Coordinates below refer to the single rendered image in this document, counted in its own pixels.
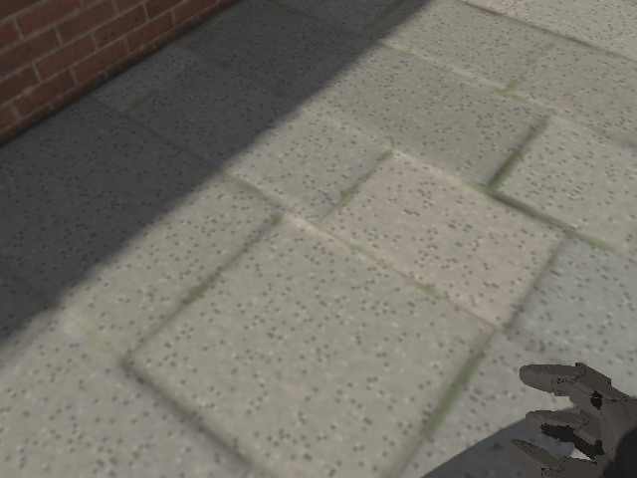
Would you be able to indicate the robot right hand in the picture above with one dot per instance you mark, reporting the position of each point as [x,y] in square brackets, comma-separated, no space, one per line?
[611,440]

